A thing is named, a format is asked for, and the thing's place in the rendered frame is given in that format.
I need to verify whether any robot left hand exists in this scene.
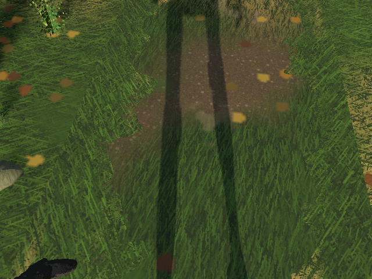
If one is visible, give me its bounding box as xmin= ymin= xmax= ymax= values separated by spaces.
xmin=14 ymin=258 xmax=77 ymax=279

